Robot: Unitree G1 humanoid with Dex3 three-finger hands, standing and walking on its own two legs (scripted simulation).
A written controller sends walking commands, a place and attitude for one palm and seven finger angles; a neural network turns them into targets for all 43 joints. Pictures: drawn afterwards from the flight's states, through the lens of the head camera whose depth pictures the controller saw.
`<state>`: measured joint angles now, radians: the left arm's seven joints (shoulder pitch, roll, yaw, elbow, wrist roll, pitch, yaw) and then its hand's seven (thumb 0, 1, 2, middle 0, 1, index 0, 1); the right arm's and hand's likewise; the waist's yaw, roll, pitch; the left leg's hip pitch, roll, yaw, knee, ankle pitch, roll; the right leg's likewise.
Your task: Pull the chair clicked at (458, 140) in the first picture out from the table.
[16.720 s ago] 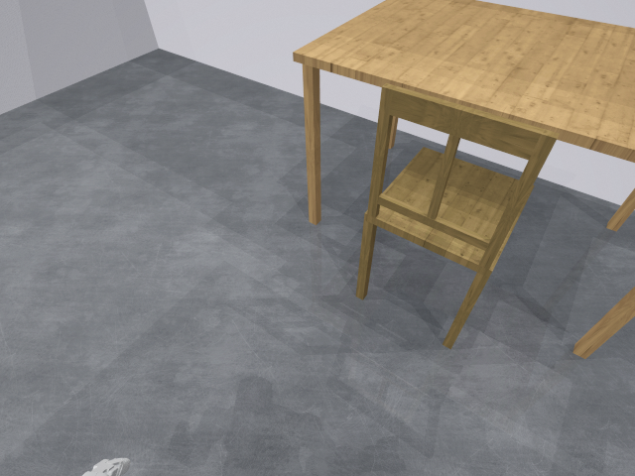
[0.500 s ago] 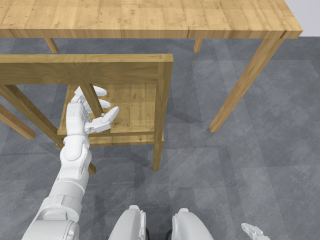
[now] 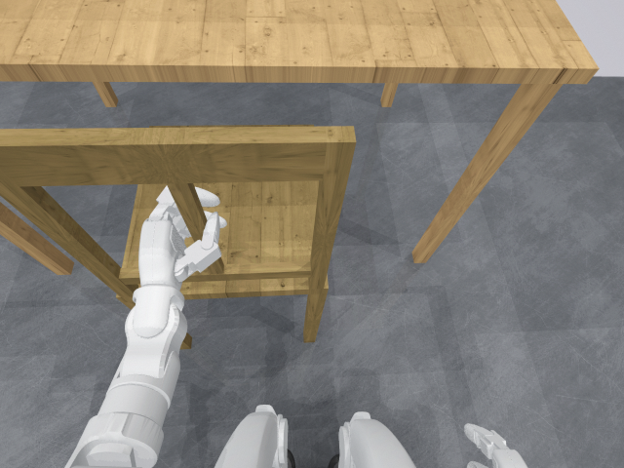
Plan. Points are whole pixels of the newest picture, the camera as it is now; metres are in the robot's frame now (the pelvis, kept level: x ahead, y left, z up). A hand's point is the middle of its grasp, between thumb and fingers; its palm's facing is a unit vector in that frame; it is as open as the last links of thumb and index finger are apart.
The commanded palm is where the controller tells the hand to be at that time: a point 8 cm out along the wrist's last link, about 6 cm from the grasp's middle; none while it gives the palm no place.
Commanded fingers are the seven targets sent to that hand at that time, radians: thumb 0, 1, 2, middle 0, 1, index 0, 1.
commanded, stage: hook a spindle and tug to test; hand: left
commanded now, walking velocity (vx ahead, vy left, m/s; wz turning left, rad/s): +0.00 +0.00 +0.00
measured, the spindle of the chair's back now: (201, 232) +0.41 +0.16 -0.01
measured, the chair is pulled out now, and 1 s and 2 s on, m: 0.02 0.08 0.19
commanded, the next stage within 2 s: step backward, pulling the chair out in 0.24 s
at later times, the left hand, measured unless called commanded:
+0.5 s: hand (209, 247) +0.38 +0.14 +0.03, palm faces +0.07 -0.99 -0.13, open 5.3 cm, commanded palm +0.35 +0.19 +0.03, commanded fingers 0.00 0.90 0.90 -0.50 -1.45 -0.50 -1.45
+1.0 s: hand (215, 278) +0.33 +0.13 +0.04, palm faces +0.05 -0.99 -0.12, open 5.2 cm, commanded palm +0.31 +0.18 +0.04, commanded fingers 0.00 0.90 0.90 -0.50 -1.45 -0.50 -1.45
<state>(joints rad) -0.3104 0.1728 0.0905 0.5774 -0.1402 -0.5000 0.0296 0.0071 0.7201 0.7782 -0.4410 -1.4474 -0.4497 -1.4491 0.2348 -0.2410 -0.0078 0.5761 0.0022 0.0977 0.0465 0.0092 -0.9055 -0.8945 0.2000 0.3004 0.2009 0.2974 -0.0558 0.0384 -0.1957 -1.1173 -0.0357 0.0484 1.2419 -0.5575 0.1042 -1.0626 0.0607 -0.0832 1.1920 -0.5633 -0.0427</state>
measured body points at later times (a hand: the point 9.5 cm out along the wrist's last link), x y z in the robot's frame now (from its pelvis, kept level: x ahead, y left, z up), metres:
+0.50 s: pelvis +0.01 +0.00 +0.05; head +0.11 +0.01 +0.49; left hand +0.37 +0.19 +0.04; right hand +0.12 -0.24 -0.07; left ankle +0.01 +0.05 -0.63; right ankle +0.00 -0.10 -0.63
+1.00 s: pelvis -0.01 -0.01 +0.10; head +0.08 -0.02 +0.54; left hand +0.32 +0.18 +0.05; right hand +0.08 -0.26 -0.03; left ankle +0.01 +0.05 -0.63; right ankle +0.00 -0.10 -0.63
